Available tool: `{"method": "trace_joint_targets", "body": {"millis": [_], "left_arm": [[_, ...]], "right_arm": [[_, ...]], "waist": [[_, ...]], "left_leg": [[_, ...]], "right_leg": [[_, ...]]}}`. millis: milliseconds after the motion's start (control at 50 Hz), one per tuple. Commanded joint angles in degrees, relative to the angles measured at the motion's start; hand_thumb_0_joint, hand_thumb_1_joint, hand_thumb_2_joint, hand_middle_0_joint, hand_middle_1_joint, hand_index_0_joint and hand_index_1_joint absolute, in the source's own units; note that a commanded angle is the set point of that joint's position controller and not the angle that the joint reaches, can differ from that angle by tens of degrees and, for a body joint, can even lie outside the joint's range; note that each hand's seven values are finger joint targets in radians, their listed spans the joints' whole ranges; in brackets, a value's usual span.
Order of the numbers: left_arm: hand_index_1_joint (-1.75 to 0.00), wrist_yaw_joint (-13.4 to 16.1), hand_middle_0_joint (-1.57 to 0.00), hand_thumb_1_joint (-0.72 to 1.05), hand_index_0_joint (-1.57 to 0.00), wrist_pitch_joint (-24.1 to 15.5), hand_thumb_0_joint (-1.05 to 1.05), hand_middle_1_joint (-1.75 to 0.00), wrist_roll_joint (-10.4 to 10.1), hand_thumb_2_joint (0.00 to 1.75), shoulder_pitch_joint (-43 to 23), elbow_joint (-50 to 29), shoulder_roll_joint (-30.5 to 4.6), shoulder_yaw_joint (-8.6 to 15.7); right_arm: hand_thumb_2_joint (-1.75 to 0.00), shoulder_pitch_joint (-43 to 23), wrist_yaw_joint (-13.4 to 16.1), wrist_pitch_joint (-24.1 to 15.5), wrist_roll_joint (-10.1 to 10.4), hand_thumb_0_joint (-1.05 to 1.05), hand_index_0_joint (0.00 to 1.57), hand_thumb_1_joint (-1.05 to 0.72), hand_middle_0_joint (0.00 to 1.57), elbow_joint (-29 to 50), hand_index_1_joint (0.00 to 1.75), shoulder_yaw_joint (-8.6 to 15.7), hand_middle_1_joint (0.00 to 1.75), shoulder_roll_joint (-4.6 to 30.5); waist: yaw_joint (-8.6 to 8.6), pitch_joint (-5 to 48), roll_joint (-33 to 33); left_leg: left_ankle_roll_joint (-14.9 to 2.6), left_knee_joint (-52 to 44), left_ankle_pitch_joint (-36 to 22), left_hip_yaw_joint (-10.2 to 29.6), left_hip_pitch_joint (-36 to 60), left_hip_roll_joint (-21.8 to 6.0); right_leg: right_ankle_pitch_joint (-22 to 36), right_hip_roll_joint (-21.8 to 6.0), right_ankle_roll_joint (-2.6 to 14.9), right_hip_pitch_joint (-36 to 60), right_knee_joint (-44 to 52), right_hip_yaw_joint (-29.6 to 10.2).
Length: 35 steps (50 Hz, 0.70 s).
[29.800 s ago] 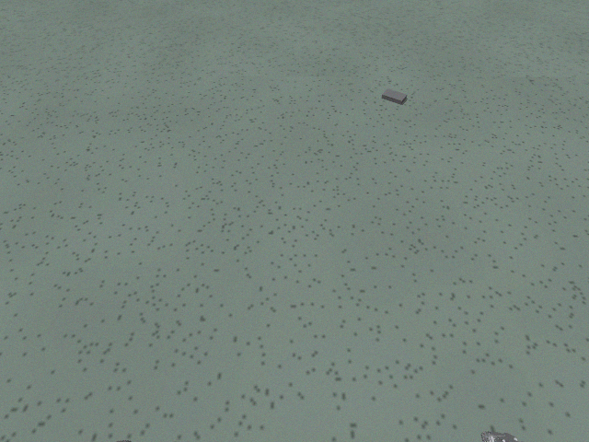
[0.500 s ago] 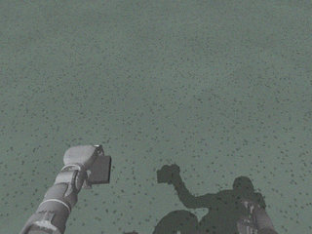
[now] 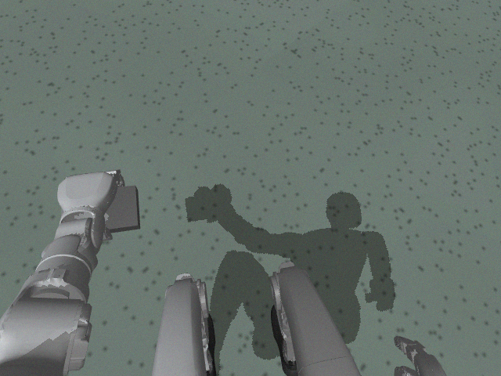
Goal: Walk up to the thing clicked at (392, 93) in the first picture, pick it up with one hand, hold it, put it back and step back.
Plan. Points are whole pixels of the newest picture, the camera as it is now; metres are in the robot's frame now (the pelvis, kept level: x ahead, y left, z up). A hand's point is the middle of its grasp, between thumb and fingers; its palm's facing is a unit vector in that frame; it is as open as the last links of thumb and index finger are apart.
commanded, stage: crouch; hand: left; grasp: from above
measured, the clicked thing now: (101, 211) +0.42 +0.25 -0.14
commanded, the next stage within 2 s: lower in 1.14 s
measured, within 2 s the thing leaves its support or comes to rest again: neither
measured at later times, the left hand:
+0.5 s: hand (126, 226) +0.43 +0.26 -0.31, palm faces -0.42 -0.03 -0.90, open 10.8 cm
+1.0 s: hand (136, 228) +0.44 +0.26 -0.39, palm faces -0.46 -0.04 -0.89, open 10.8 cm
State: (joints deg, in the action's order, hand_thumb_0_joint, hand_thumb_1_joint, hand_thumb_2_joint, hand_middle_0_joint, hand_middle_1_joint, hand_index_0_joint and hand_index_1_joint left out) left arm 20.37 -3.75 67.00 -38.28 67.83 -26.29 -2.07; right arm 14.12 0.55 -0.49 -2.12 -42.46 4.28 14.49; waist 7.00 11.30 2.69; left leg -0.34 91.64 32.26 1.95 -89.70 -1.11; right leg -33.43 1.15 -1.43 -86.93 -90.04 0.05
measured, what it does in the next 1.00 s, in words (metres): lowers itself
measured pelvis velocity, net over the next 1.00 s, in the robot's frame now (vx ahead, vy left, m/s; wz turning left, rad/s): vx -0.02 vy -0.01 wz -0.09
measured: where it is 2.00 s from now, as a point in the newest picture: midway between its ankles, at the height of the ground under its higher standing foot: (247, 357)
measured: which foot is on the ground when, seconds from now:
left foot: down 0.00-1.00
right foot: down 0.00-1.00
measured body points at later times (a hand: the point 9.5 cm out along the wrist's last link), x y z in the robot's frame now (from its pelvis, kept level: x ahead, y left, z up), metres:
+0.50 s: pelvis -0.01 +0.00 -0.15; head +0.21 +0.04 +0.24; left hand +0.45 +0.26 -0.26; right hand +0.06 -0.28 -0.27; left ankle +0.07 +0.12 -0.54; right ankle +0.07 -0.13 -0.54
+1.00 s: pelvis -0.02 -0.01 -0.22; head +0.22 +0.04 +0.16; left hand +0.46 +0.26 -0.34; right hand +0.01 -0.28 -0.33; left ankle +0.07 +0.12 -0.54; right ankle +0.07 -0.13 -0.54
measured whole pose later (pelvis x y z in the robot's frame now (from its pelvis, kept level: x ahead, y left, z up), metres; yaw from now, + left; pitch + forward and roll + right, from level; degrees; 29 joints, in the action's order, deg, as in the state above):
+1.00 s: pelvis -0.02 -0.01 -0.22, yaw -5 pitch +34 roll -7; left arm 23.4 -11.9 72.1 -53.2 83.2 -40.8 6.4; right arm 8.4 -7.4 -4.2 -8.1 -44.7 -1.8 14.5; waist 11.9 3.6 -0.7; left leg 0.7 133.7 38.2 7.4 -130.2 -1.1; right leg -39.2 3.0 -1.7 -125.7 -130.1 4.2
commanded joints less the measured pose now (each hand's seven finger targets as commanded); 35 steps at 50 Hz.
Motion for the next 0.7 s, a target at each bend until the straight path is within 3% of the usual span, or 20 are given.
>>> {"method": "trace_joint_targets", "body": {"millis": [0,20,60,100,140,160,180,240,280,320,340,400,420,460,480,500,520,560,640,680], "left_arm": [[-0.77,1.5,-0.96,0.59,-0.96,-0.5,0.00,-0.77,-0.8,0.90,-20.3,-7.1,-15.4,3.4],[-0.77,1.1,-0.95,0.62,-0.98,-1.0,0.00,-0.79,-1.1,0.86,-20.9,-6.6,-14.5,2.9],[-0.75,0.8,-0.95,0.61,-0.97,-2.1,0.00,-0.77,-1.0,0.86,-21.7,-5.6,-16.4,3.6],[-0.74,1.1,-0.95,0.62,-0.97,-3.2,0.00,-0.76,-0.4,0.84,-22.7,-6.9,-17.8,4.2],[-0.73,1.5,-0.97,0.64,-1.00,-3.8,0.00,-0.76,0.2,0.83,-22.1,-5.2,-16.4,3.6],[-0.73,1.9,-0.96,0.63,-0.98,-4.3,0.00,-0.75,0.5,0.82,-24.5,-6.7,-17.7,4.3],[-0.71,2.4,-0.95,0.61,-0.98,-4.8,0.00,-0.73,0.7,0.81,-26.1,-8.7,-18.9,4.9],[-0.70,3.7,-0.96,0.60,-0.98,-5.0,0.00,-0.72,1.8,0.80,-24.8,-6.5,-21.6,7.3],[-0.71,4.1,-0.97,0.63,-1.00,-4.9,0.00,-0.74,2.5,0.81,-24.4,-2.5,-19.3,6.4],[-0.68,4.6,-0.97,0.60,-0.98,-5.6,0.00,-0.69,3.2,0.80,-29.1,-7.0,-22.8,8.0],[-0.68,4.8,-0.96,0.59,-0.98,-5.5,0.00,-0.69,3.4,0.79,-27.2,-4.9,-22.8,8.4],[-0.69,5.1,-0.99,0.63,-1.00,-5.1,0.00,-0.71,3.3,0.82,-27.9,-1.6,-20.1,6.9],[-0.68,5.3,-1.00,0.63,-1.01,-5.5,0.00,-0.69,3.1,0.82,-30.4,-4.1,-21.9,7.6],[-0.67,5.2,-0.99,0.62,-1.00,-5.2,0.00,-0.69,3.8,0.80,-28.2,-1.3,-23.1,8.3],[-0.68,5.2,-1.00,0.64,-1.01,-5.2,0.00,-0.69,3.5,0.81,-28.4,-0.9,-23.6,8.5],[-0.68,5.1,-1.01,0.65,-1.02,-5.2,0.00,-0.69,3.3,0.82,-27.8,0.4,-21.6,7.6],[-0.70,5.1,-1.00,0.65,-1.01,-5.3,0.00,-0.71,3.1,0.82,-28.6,0.3,-23.8,8.6],[-0.68,4.5,-0.99,0.63,-1.00,-5.5,0.00,-0.70,3.0,0.80,-30.6,-0.6,-23.4,7.5],[-0.66,4.6,-0.99,0.63,-1.00,-6.1,0.00,-0.68,3.3,0.78,-31.7,1.4,-24.8,8.3],[-0.68,4.7,-0.98,0.63,-1.00,-6.5,0.00,-0.70,3.9,0.78,-31.8,2.7,-27.0,9.4]], "right_arm": [[-0.89,4.7,0.4,-2.4,-0.5,0.00,0.20,-0.89,0.20,4.2,0.30,3.1,0.30,11.0],[-0.89,4.8,0.3,-2.7,-0.6,0.00,0.20,-0.88,0.20,4.0,0.30,3.1,0.30,10.9],[-0.89,5.1,-0.1,-3.2,-0.7,0.00,0.20,-0.88,0.20,3.5,0.30,2.5,0.30,10.9],[-0.89,4.9,-0.8,-3.6,-1.0,0.00,0.20,-0.88,0.20,3.1,0.30,2.1,0.30,10.8],[-0.89,5.3,-1.4,-3.9,-1.3,0.00,0.20,-0.89,0.20,2.6,0.30,1.7,0.30,10.7],[-0.89,5.6,-1.6,-4.1,-1.5,0.00,0.20,-0.88,0.20,2.2,0.30,1.8,0.30,11.4],[-0.90,5.8,-1.9,-4.2,-1.7,0.00,0.20,-0.89,0.20,1.7,0.30,1.6,0.30,10.9],[-0.90,5.9,-2.8,-4.4,-2.5,0.00,0.20,-0.89,0.20,0.9,0.30,1.5,0.30,11.5],[-0.90,6.1,-3.5,-4.6,-3.2,0.00,0.20,-0.89,0.20,0.3,0.30,1.4,0.30,11.6],[-0.90,6.7,-4.0,-4.5,-3.4,0.00,0.20,-0.89,0.20,-0.1,0.30,1.2,0.30,11.6],[-0.90,6.2,-4.3,-4.3,-3.6,0.00,0.20,-0.90,0.20,-0.2,0.30,1.3,0.30,11.7],[-0.90,5.8,-4.9,-4.3,-4.1,0.00,0.20,-0.89,0.20,0.0,0.30,1.2,0.30,11.8],[-0.90,5.7,-5.0,-4.4,-4.2,0.00,0.20,-0.89,0.20,-0.3,0.30,1.2,0.30,11.6],[-0.90,5.6,-5.2,-4.3,-4.3,0.00,0.20,-0.89,0.20,-0.4,0.30,1.2,0.30,12.0],[-0.90,5.6,-5.5,-4.3,-4.3,0.00,0.20,-0.89,0.20,-0.4,0.30,1.1,0.30,12.0],[-0.90,5.7,-5.7,-4.2,-4.6,0.00,0.20,-0.89,0.20,-0.3,0.30,1.0,0.30,11.7],[-0.90,5.7,-5.8,-4.1,-4.5,0.00,0.20,-0.89,0.20,-0.7,0.30,0.8,0.30,11.7],[-0.90,5.1,-5.9,-4.1,-4.5,0.00,0.20,-0.89,0.20,-0.7,0.30,0.9,0.30,12.1],[-0.90,5.3,-6.2,-4.0,-4.7,0.00,0.20,-0.89,0.20,-0.7,0.30,0.4,0.30,12.9],[-0.90,5.6,-6.3,-3.8,-4.8,0.00,0.20,-0.90,0.20,-1.4,0.30,0.1,0.30,12.9]], "waist": [[0.74,30.3,2.8],[1.30,29.9,2.5],[1.65,30.6,2.3],[0.71,32.9,5.8],[1.49,33.9,6.0],[2.14,35.2,7.3],[1.28,37.9,8.4],[0.88,39.3,9.0],[2.44,36.8,10.0],[1.73,39.5,12.7],[1.24,39.6,13.1],[3.10,36.7,11.2],[2.70,37.3,12.5],[2.08,36.9,12.6],[2.38,35.8,11.9],[2.97,35.9,10.5],[3.00,35.6,9.9],[2.93,35.6,11.5],[3.61,34.3,12.3],[3.11,33.8,12.2]], "left_leg": [[-0.71,-6.6,-0.2,0.4,15.1,1.6],[-0.77,-5.2,1.1,0.5,13.5,1.6],[-0.86,-2.4,1.6,1.1,11.0,1.6],[-0.56,-0.6,1.0,1.6,10.6,1.6],[-0.53,1.9,-0.6,1.7,10.8,1.5],[-0.57,3.6,-2.1,1.5,10.1,1.5],[-0.57,4.8,-3.2,1.1,10.2,1.6],[-0.92,9.0,-7.9,0.4,8.7,1.5],[-0.57,10.3,-9.0,1.3,9.5,1.0],[-0.42,12.0,-10.4,1.2,9.9,0.8],[-0.31,12.4,-9.9,1.2,9.4,0.9],[-0.72,14.9,-7.0,0.8,4.8,0.8],[-0.73,15.6,-6.5,0.6,4.4,0.8],[-0.66,16.6,-5.5,0.4,3.0,0.8],[-0.73,17.3,-5.0,0.4,1.2,0.8],[-0.96,18.2,-5.3,0.2,0.1,0.9],[-1.18,19.2,-5.5,0.0,-1.4,0.8],[-0.97,19.9,-4.8,0.1,-1.6,0.7],[-0.64,21.4,-4.1,0.9,-3.0,0.7],[-0.66,22.2,-3.2,1.0,-3.6,0.6]], "right_leg": [[2.4,1.0,3.94,6.3,6.7,2.7],[1.2,1.1,3.94,4.5,5.7,2.9],[0.6,1.0,3.96,1.3,3.1,3.3],[1.2,0.8,4.16,-1.8,-0.3,3.8],[2.4,0.9,4.16,-4.7,-2.3,4.3],[3.8,0.9,4.10,-5.4,-3.6,4.4],[4.8,1.1,4.18,-4.8,-4.6,4.3],[8.2,1.3,3.92,-6.2,-7.5,4.5],[8.5,0.9,3.89,-10.1,-9.7,5.2],[9.6,1.2,4.12,-11.0,-11.8,5.5],[9.1,1.3,4.24,-11.4,-12.8,5.7],[7.8,1.5,3.88,-13.2,-13.7,6.0],[7.6,1.6,3.97,-13.5,-14.5,5.9],[6.9,1.7,3.95,-13.9,-15.6,6.1],[6.7,1.7,3.93,-13.8,-16.2,6.2],[7.4,2.0,3.77,-13.2,-16.3,6.3],[7.9,2.1,3.63,-12.9,-16.8,6.2],[7.0,2.2,3.87,-15.3,-18.3,6.3],[6.4,2.0,3.97,-18.2,-21.2,7.1],[5.6,2.2,4.09,-19.1,-22.1,7.2]]}}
